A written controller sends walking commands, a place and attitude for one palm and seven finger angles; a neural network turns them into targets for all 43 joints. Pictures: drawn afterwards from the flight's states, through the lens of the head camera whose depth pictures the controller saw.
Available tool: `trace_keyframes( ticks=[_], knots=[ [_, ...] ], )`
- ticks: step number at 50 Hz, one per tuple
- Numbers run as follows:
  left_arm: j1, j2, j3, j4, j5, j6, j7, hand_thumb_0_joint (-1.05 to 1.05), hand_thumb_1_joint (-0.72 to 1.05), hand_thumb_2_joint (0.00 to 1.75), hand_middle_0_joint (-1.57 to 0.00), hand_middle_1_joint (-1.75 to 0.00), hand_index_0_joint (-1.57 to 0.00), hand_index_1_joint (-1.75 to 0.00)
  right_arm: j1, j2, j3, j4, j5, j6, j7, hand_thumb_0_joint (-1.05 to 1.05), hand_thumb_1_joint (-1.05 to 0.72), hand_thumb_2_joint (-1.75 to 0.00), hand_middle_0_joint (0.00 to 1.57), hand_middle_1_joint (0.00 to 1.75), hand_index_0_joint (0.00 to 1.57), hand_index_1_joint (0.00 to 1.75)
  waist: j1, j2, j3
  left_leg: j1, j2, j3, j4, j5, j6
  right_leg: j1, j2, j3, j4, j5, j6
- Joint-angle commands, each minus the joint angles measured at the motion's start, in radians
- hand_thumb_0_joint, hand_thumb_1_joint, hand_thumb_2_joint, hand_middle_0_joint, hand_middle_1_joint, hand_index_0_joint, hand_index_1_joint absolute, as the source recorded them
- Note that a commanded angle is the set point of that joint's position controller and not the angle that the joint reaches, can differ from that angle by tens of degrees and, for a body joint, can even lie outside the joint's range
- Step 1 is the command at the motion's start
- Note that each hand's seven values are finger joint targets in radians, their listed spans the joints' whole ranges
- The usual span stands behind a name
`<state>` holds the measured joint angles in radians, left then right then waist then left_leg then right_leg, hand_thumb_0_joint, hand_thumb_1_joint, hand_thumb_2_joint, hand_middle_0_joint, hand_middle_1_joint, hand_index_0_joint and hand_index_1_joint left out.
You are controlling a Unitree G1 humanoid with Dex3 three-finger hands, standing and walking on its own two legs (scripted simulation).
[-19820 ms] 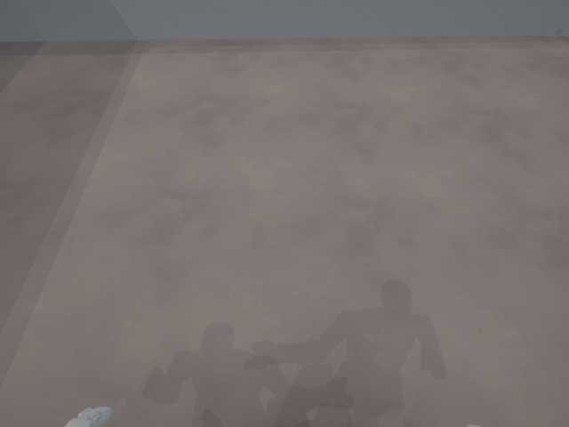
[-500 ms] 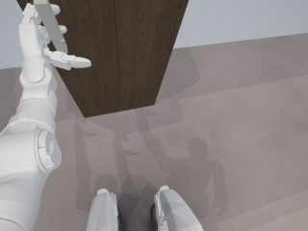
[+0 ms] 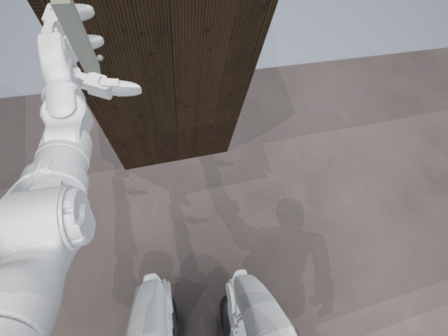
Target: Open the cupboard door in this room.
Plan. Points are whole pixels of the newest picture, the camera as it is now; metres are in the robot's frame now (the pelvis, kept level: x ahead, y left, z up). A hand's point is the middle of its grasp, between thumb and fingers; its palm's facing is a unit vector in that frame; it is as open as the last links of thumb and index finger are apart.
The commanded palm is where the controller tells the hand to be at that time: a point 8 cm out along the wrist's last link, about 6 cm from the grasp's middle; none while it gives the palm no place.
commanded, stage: slide the fingers in behind the handle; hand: left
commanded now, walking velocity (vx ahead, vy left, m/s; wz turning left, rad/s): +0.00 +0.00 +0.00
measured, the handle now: (78, 29) +0.61 +0.17 +0.07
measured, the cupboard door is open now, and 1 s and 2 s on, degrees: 0 1 46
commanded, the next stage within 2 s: close the thumb around the handle in 0.12 s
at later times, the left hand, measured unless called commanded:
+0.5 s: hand (100, 61) +0.56 +0.14 +0.06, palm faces +0.14 -0.99 -0.02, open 11.9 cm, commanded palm +0.54 +0.16 +0.06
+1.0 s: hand (100, 59) +0.56 +0.14 +0.06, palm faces +0.14 -0.99 -0.01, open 5.8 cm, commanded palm +0.54 +0.16 +0.06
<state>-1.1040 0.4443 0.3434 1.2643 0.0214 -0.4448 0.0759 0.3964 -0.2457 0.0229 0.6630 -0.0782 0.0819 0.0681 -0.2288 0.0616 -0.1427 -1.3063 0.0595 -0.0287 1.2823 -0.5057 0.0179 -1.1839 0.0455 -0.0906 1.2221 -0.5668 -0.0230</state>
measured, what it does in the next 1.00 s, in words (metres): stands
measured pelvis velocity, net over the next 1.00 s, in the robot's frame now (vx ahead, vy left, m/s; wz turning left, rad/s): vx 0.00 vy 0.00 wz -0.01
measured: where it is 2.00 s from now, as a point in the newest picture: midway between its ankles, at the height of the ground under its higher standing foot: outside the picture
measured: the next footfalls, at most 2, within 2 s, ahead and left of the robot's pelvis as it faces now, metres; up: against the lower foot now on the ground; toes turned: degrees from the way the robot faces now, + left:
none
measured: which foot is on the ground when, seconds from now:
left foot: down 0.00-1.00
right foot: down 0.00-1.00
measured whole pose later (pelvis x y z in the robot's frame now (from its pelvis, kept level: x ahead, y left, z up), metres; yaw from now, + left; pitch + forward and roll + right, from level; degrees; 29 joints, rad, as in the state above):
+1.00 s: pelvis +0.00 +0.00 +0.00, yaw +0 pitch +30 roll -5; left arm -1.06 0.43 0.36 1.25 0.01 -0.46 0.07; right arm 0.39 -0.24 0.02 0.66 -0.07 0.09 0.07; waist -0.23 0.06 -0.15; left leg -1.28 0.06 -0.02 1.27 -0.51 0.02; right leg -1.16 0.05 -0.08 1.21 -0.56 -0.02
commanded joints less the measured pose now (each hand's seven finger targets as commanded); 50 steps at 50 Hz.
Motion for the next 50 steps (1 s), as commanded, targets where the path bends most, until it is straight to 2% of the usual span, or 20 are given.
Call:
trace_keyframes(
  ticks=[1, 4, 11, 12, 14, 17, 18, 20, 21, 23, 25, 27, 31, 34, 36, 40, 42, 45, 47, 50],
  knots=[
    [-0.477, 0.130, -0.016, -0.215, 0.004, -0.076, -0.010, 0.00, -0.50, 0.30, -0.30, -1.20, -0.30, -1.20, 0.230, -0.194, -0.066, -0.017, -0.004, 0.003, -0.008, 0.00, -0.90, -0.90, 0.20, 0.30, 0.20, 0.30, -0.045, 0.153, -0.575, 0.614, -0.021, -0.067, -0.091, 0.452, 0.012, 0.109, 0.026, 0.041, -0.154, 0.387, -0.001],
    [-0.493, 0.112, -0.037, -0.227, 0.006, -0.082, -0.010, 0.00, -0.50, 0.30, -0.30, -1.20, -0.30, -1.20, 0.232, -0.192, -0.067, -0.014, -0.004, 0.003, -0.008, 0.00, -0.90, -0.90, 0.20, 0.30, 0.20, 0.30, -0.055, 0.151, -0.576, 0.623, -0.020, -0.074, -0.096, 0.453, 0.013, 0.106, 0.025, 0.039, -0.151, 0.389, -0.002],
    [-0.446, 0.142, -0.010, -0.221, 0.004, -0.087, -0.013, 0.00, -0.50, 0.30, -0.30, -1.20, -0.30, -1.20, 0.222, -0.190, -0.064, -0.022, -0.001, 0.005, -0.008, 0.00, -0.90, -0.90, 0.20, 0.30, 0.20, 0.30, -0.033, 0.150, -0.569, 0.603, -0.025, -0.059, -0.099, 0.456, 0.012, 0.145, 0.027, 0.044, -0.155, 0.411, -0.001],
    [-0.463, 0.118, -0.028, -0.226, -0.003, -0.086, -0.015, 0.00, -0.44, 0.32, -0.30, -1.21, -0.30, -1.21, 0.220, -0.189, -0.064, -0.022, -0.002, 0.004, -0.007, 0.00, -0.90, -0.90, 0.20, 0.30, 0.20, 0.30, -0.047, 0.145, -0.555, 0.599, -0.025, -0.058, -0.098, 0.448, 0.014, 0.138, 0.027, 0.045, -0.161, 0.408, 0.001],
    [-0.451, 0.160, 0.011, -0.237, -0.007, -0.092, -0.013, 0.00, -0.33, 0.37, -0.31, -1.22, -0.31, -1.22, 0.227, -0.194, -0.066, -0.021, -0.002, 0.004, -0.009, 0.00, -0.90, -0.90, 0.20, 0.30, 0.20, 0.30, -0.035, 0.130, -0.581, 0.603, -0.025, -0.057, -0.098, 0.468, 0.015, 0.164, 0.027, 0.049, -0.155, 0.433, 0.000],
    [-0.436, 0.122, -0.015, -0.255, -0.009, -0.097, -0.017, 0.00, -0.16, 0.44, -0.32, -1.24, -0.32, -1.24, 0.220, -0.185, -0.066, -0.024, -0.001, 0.005, -0.004, 0.00, -0.90, -0.90, 0.20, 0.30, 0.20, 0.30, -0.028, 0.159, -0.582, 0.626, -0.025, -0.055, -0.102, 0.490, 0.010, 0.163, 0.027, 0.045, -0.157, 0.445, 0.000],
    [-0.416, 0.137, 0.002, -0.254, -0.009, -0.099, -0.016, 0.00, -0.11, 0.47, -0.33, -1.24, -0.33, -1.24, 0.220, -0.187, -0.069, -0.024, -0.001, 0.007, -0.006, 0.00, -0.90, -0.90, 0.20, 0.30, 0.20, 0.30, -0.023, 0.134, -0.583, 0.619, -0.025, -0.052, -0.101, 0.488, 0.011, 0.175, 0.027, 0.046, -0.157, 0.450, 0.000],
    [-0.447, 0.093, -0.037, -0.262, -0.007, -0.106, -0.016, 0.00, 0.00, 0.52, -0.34, -1.25, -0.34, -1.25, 0.216, -0.183, -0.069, -0.020, -0.001, 0.006, -0.005, 0.00, -0.90, -0.90, 0.20, 0.30, 0.20, 0.30, -0.038, 0.153, -0.573, 0.636, -0.022, -0.060, -0.101, 0.492, 0.009, 0.140, 0.025, 0.042, -0.154, 0.439, 0.001],
    [-0.430, 0.105, -0.022, -0.248, -0.007, -0.105, -0.013, 0.00, 0.06, 0.54, -0.34, -1.26, -0.34, -1.26, 0.217, -0.186, -0.072, -0.018, -0.001, 0.007, -0.004, 0.00, -0.90, -0.90, 0.20, 0.30, 0.20, 0.30, -0.031, 0.148, -0.565, 0.630, -0.023, -0.059, -0.102, 0.478, 0.008, 0.137, 0.027, 0.042, -0.156, 0.425, 0.000],
    [-0.435, 0.110, -0.023, -0.225, -0.008, -0.099, -0.008, 0.00, 0.17, 0.59, -0.35, -1.27, -0.35, -1.27, 0.216, -0.188, -0.069, -0.018, 0.000, 0.007, -0.005, 0.00, -0.90, -0.90, 0.20, 0.30, 0.20, 0.30, -0.043, 0.105, -0.534, 0.586, -0.026, -0.053, -0.105, 0.435, 0.014, 0.154, 0.028, 0.048, -0.168, 0.410, 0.004],
    [-0.460, 0.113, -0.024, -0.227, -0.002, -0.105, -0.007, 0.00, 0.28, 0.64, -0.36, -1.28, -0.36, -1.28, 0.215, -0.188, -0.069, -0.014, 0.000, 0.004, -0.008, 0.00, -0.90, -0.90, 0.20, 0.30, 0.20, 0.30, -0.043, 0.131, -0.546, 0.594, -0.027, -0.055, -0.099, 0.439, 0.013, 0.138, 0.025, 0.049, -0.161, 0.407, 0.002],
    [-0.470, 0.126, -0.018, -0.209, 0.001, -0.101, -0.006, 0.00, 0.40, 0.68, -0.36, -1.30, -0.36, -1.30, 0.215, -0.190, -0.067, -0.012, -0.001, 0.003, -0.010, 0.00, -0.90, -0.90, 0.20, 0.30, 0.20, 0.30, -0.051, 0.120, -0.532, 0.575, -0.027, -0.055, -0.097, 0.420, 0.016, 0.133, 0.025, 0.049, -0.163, 0.392, 0.004],
    [-0.453, 0.146, -0.002, -0.201, 0.000, -0.100, -0.016, 0.00, 0.62, 0.78, -0.38, -1.32, -0.38, -1.32, 0.213, -0.191, -0.065, -0.017, 0.000, 0.003, -0.012, 0.00, -0.90, -0.90, 0.20, 0.30, 0.20, 0.30, -0.038, 0.133, -0.555, 0.583, -0.027, -0.055, -0.093, 0.439, 0.013, 0.140, 0.025, 0.049, -0.155, 0.403, 0.001],
    [-0.463, 0.143, -0.005, -0.222, -0.005, -0.100, -0.020, 0.00, 0.79, 0.85, -0.39, -1.34, -0.39, -1.34, 0.217, -0.191, -0.066, -0.019, -0.001, 0.004, -0.012, 0.00, -0.90, -0.90, 0.20, 0.30, 0.20, 0.30, -0.040, 0.146, -0.581, 0.604, -0.025, -0.061, -0.094, 0.454, 0.014, 0.139, 0.025, 0.048, -0.149, 0.410, 0.000],
    [-0.447, 0.134, -0.011, -0.210, -0.006, -0.093, -0.021, 0.00, 0.90, 0.90, -0.40, -1.35, -0.40, -1.35, 0.215, -0.192, -0.065, -0.021, 0.001, 0.007, -0.012, 0.00, -0.90, -0.90, 0.20, 0.30, 0.20, 0.30, -0.038, 0.135, -0.564, 0.600, -0.024, -0.061, -0.097, 0.449, 0.012, 0.134, 0.026, 0.044, -0.153, 0.400, 0.001],
    [-0.452, 0.145, -0.001, -0.233, -0.010, -0.090, -0.019, 0.00, 0.90, 0.90, -0.40, -1.35, -0.40, -1.35, 0.217, -0.192, -0.066, -0.022, 0.002, 0.006, -0.013, 0.00, -0.90, -0.90, 0.20, 0.30, 0.20, 0.30, -0.034, 0.147, -0.586, 0.610, -0.025, -0.058, -0.097, 0.469, 0.013, 0.149, 0.026, 0.047, -0.154, 0.424, 0.002],
    [-0.436, 0.146, 0.002, -0.214, -0.011, -0.084, -0.020, 0.00, 0.90, 0.90, -0.40, -1.35, -0.40, -1.35, 0.213, -0.191, -0.063, -0.023, 0.002, 0.007, -0.013, 0.00, -0.90, -0.90, 0.20, 0.30, 0.20, 0.30, -0.035, 0.122, -0.560, 0.576, -0.026, -0.050, -0.096, 0.444, 0.015, 0.163, 0.027, 0.050, -0.160, 0.417, 0.004],
    [-0.451, 0.162, 0.007, -0.248, -0.004, -0.095, -0.018, 0.00, 0.90, 0.90, -0.40, -1.35, -0.40, -1.35, 0.215, -0.193, -0.065, -0.024, 0.001, 0.007, -0.013, 0.00, -0.90, -0.90, 0.20, 0.30, 0.20, 0.30, -0.031, 0.146, -0.587, 0.605, -0.023, -0.055, -0.100, 0.457, 0.012, 0.153, 0.025, 0.048, -0.155, 0.416, 0.002],
    [-0.435, 0.150, 0.002, -0.240, -0.005, -0.096, -0.017, 0.00, 0.90, 0.90, -0.40, -1.35, -0.40, -1.35, 0.212, -0.191, -0.064, -0.025, 0.000, 0.007, -0.011, 0.00, -0.90, -0.90, 0.20, 0.30, 0.20, 0.30, -0.026, 0.147, -0.567, 0.601, -0.024, -0.054, -0.104, 0.451, 0.011, 0.155, 0.026, 0.047, -0.159, 0.410, 0.001],
    [-0.444, 0.138, -0.007, -0.224, 0.000, -0.097, -0.014, 0.00, 0.90, 0.90, -0.40, -1.35, -0.40, -1.35, 0.214, -0.192, -0.066, -0.021, 0.001, 0.006, -0.012, 0.00, -0.90, -0.90, 0.20, 0.30, 0.20, 0.30, -0.039, 0.137, -0.549, 0.600, -0.021, -0.059, -0.104, 0.435, 0.010, 0.125, 0.026, 0.045, -0.160, 0.387, 0.002]
  ],
)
